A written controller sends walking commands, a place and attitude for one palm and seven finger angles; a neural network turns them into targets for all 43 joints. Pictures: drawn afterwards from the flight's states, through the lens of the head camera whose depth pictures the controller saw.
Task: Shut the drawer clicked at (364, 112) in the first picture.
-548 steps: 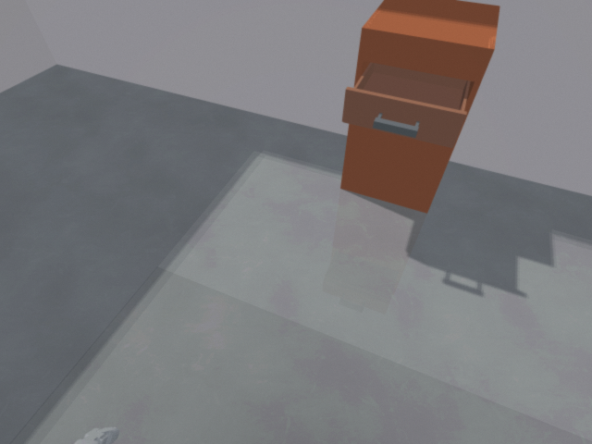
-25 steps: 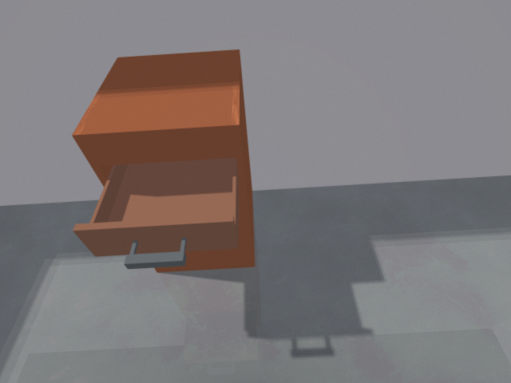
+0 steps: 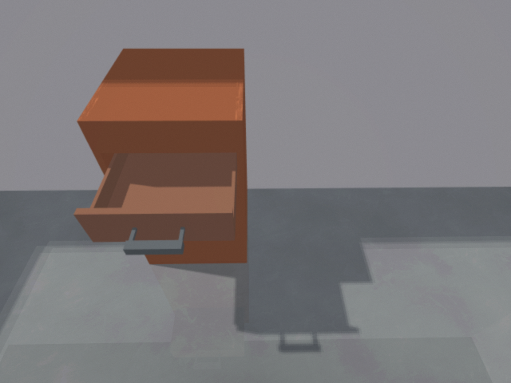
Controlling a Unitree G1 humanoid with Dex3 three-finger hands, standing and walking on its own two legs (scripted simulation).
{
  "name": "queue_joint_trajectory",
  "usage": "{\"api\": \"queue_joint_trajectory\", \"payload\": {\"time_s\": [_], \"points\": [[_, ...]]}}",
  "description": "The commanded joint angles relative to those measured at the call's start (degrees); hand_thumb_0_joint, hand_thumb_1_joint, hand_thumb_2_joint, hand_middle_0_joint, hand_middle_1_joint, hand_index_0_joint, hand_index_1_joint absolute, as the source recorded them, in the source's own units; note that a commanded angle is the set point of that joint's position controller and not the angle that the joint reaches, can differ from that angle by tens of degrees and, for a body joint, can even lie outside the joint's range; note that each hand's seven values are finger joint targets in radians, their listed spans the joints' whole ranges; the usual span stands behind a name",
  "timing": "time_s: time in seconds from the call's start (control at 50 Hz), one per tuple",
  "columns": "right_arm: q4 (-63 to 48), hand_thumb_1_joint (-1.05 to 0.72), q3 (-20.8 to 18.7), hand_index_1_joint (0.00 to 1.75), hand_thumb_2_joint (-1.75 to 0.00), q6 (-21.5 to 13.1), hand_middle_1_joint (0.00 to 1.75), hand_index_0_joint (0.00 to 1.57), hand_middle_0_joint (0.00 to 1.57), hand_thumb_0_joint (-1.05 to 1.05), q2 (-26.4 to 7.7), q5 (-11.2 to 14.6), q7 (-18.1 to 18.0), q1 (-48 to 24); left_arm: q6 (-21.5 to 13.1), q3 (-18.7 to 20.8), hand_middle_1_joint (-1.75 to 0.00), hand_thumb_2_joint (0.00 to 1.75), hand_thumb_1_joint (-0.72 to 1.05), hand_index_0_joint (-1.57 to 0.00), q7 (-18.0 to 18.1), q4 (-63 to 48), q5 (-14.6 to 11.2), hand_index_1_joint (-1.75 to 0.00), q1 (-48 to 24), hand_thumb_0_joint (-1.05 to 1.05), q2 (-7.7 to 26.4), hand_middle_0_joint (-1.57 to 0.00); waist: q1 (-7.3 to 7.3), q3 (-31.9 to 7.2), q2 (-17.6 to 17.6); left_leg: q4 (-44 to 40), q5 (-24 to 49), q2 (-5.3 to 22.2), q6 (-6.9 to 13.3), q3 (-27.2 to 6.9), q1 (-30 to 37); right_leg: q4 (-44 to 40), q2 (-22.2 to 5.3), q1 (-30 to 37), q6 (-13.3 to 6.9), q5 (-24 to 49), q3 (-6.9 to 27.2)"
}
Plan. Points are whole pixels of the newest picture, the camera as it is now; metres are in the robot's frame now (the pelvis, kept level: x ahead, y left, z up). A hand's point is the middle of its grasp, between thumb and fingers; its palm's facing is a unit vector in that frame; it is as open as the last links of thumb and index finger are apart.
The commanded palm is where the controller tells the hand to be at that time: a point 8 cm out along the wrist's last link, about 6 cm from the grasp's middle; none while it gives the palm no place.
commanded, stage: look again from close up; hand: left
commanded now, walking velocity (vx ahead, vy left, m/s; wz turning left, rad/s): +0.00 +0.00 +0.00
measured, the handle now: (156, 239) +0.47 +0.28 -0.19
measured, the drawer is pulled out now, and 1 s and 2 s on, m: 0.22 0.22 0.22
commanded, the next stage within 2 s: shuffle to correct the standing spot in 0.48 s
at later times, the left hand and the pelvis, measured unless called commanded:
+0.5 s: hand out of the picture +0.00 +0.23 -0.18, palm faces +0.03 -0.98 -0.20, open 7.4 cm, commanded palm none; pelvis +0.01 +0.06 +0.00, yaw +0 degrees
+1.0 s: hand out of the picture +0.03 +0.21 -0.20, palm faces +0.12 -0.98 -0.14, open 7.4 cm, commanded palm none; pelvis +0.07 +0.06 -0.02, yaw +4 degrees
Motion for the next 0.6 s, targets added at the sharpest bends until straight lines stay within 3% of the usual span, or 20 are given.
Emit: {"api": "queue_joint_trajectory", "payload": {"time_s": [0.0,0.02,0.04,0.06,0.1,0.12,0.14,0.16,0.2,0.36,0.44,0.5,0.56,0.58], "points": [[-6.65,-0.9,-1.0,0.3,-0.9,-1.27,0.3,0.2,0.2,0.0,-3.66,0.53,0.76,1.57,-3.51,0.55,-0.3,0.9,0.9,-0.2,2.36,-3.75,0.59,-0.3,5.41,0.0,10.57,-0.2,-1.12,-1.38,-1.33,12.75,-9.94,0.43,1.03,-0.99,-7.32,-7.2,-15.78,-0.66,0.67,-4.62,17.44],[-6.43,-0.9,-0.8,0.3,-0.9,-0.75,0.3,0.2,0.2,0.0,-3.89,0.22,1.21,2.2,-3.72,0.68,-0.3,0.9,0.9,-0.2,1.86,-4.96,0.43,-0.3,2.65,0.0,11.22,-0.2,-1.63,-2.91,-0.35,14.61,-9.43,0.84,1.6,-0.08,-6.02,-8.61,-15.75,-2.73,-2.02,-14.43,16.67],[-6.82,-0.9,-0.99,0.3,-0.9,-0.81,0.3,0.2,0.2,0.0,-3.68,0.2,1.28,3.99,-3.47,0.87,-0.3,0.9,0.9,-0.2,1.62,-5.7,0.55,-0.3,1.06,0.0,10.35,-0.2,-2.61,-2.25,-3.09,14.04,-8.57,0.27,1.97,0.6,-4.85,-8.26,-14.29,-6.61,-2.76,-20.61,14.28],[-6.7,-0.9,-0.79,0.3,-0.9,-1.21,0.3,0.2,0.2,0.0,-3.49,0.07,1.26,5.89,-3.4,0.97,-0.3,0.9,0.9,-0.2,1.58,-6.0,0.61,-0.3,0.28,0.0,8.96,-0.2,-3.19,-1.47,-4.64,10.94,-5.33,0.07,2.25,0.77,-3.73,-7.16,-13.42,-8.22,-3.0,-18.53,12.63],[-6.25,-0.9,-0.41,0.3,-0.9,-2.11,0.3,0.2,0.2,0.0,-3.62,0.05,0.99,7.19,-3.22,0.45,-0.3,0.9,0.9,-0.2,1.41,-5.82,0.25,-0.3,0.89,0.0,6.41,-0.2,-2.89,1.61,-0.97,4.04,-2.49,1.31,2.81,-1.57,-3.5,-2.81,-10.34,-10.22,-1.9,-16.78,9.89],[-6.57,-0.9,-0.39,0.3,-0.9,-2.53,0.3,0.2,0.2,0.0,-4.15,-0.03,0.94,5.82,-2.76,0.14,-0.3,0.9,0.9,-0.2,1.23,-5.73,0.28,-0.3,1.19,0.0,6.1,-0.2,-1.92,3.2,4.63,1.15,-1.93,2.58,3.01,-3.62,-6.3,-0.09,-8.4,-9.1,-0.9,-15.03,8.03],[-7.18,-0.9,-0.15,0.3,-0.9,-2.8,0.3,0.2,0.2,0.0,-4.65,-0.07,0.77,4.26,-2.48,-0.17,-0.3,0.9,0.9,-0.2,1.03,-5.59,0.12,-0.3,2.28,0.0,5.45,-0.2,-0.85,4.75,7.14,-2.17,-2.76,4.14,3.79,-6.26,-10.63,2.17,-6.77,-5.84,0.06,-11.39,6.85],[-7.73,-0.9,-0.11,0.3,-0.9,-2.92,0.3,0.2,0.2,0.0,-5.3,0.02,0.55,3.21,-2.39,-0.39,-0.3,0.9,0.9,-0.2,0.84,-5.26,0.07,-0.3,3.25,0.0,5.12,-0.2,0.0,5.24,5.83,-4.67,-5.94,4.82,4.28,-7.55,-13.9,3.42,-6.13,-2.43,0.6,-8.48,5.86],[-8.24,-0.9,-0.22,0.3,-0.9,-3.22,0.3,0.2,0.2,0.0,-6.41,0.18,0.39,1.89,-2.28,-0.74,-0.3,0.9,0.9,-0.2,0.64,-4.72,0.14,-0.3,4.26,0.0,4.54,-0.2,0.8,5.19,1.73,-6.44,-7.71,4.6,4.6,-8.12,-15.52,4.24,-6.18,0.9,1.04,-5.02,5.34],[-6.9,-0.9,-0.06,0.3,-0.9,-3.36,0.3,0.2,0.2,0.0,-7.65,0.21,0.41,1.62,-2.06,-1.07,-0.3,0.9,0.9,-0.2,0.59,-4.9,0.26,-0.3,3.92,0.0,4.91,-0.2,0.39,5.36,-1.31,-7.95,-5.99,4.0,4.64,-7.46,-12.06,3.6,-7.11,0.68,1.71,-1.88,5.14],[-6.09,-0.9,0.19,0.3,-0.9,-3.54,0.3,0.2,0.2,0.0,-7.85,0.29,0.35,1.31,-2.06,-0.99,-0.3,0.9,0.9,-0.2,0.65,-4.92,0.23,-0.3,3.83,0.0,5.23,-0.2,0.3,3.92,0.38,-7.29,-1.02,3.84,4.5,-6.58,-9.44,3.5,-7.55,1.13,1.88,-0.15,5.01],[-5.37,-0.9,0.38,0.3,-0.9,-3.58,0.3,0.2,0.2,0.0,-7.78,0.39,0.23,1.16,-2.18,-1.05,-0.3,0.9,0.9,-0.2,0.67,-4.5,0.08,-0.3,3.79,0.0,5.41,-0.2,0.06,2.7,-1.02,-5.88,3.36,3.54,4.37,-5.45,-7.19,3.22,-7.84,1.77,1.95,1.39,5.32],[-4.69,-0.9,0.46,0.3,-0.9,-3.61,0.3,0.2,0.2,0.0,-7.72,0.43,0.11,0.75,-2.14,-1.11,-0.3,0.9,0.9,-0.2,0.72,-4.07,0.03,-0.3,3.88,0.0,5.3,-0.2,0.01,2.24,-0.08,-5.05,6.52,3.37,4.29,-4.79,-5.57,3.23,-8.06,1.88,2.04,2.67,5.4],[-4.34,-0.9,0.57,0.3,-0.9,-3.53,0.3,0.2,0.2,0.0,-7.93,0.35,0.11,1.11,-2.14,-1.01,-0.3,0.9,0.9,-0.2,0.66,-3.81,0.05,-0.3,4.1,0.0,5.35,-0.2,-0.11,1.35,-0.13,-4.95,3.79,3.42,4.42,-4.76,-5.17,3.74,-7.81,2.31,2.01,0.23,4.99]]}}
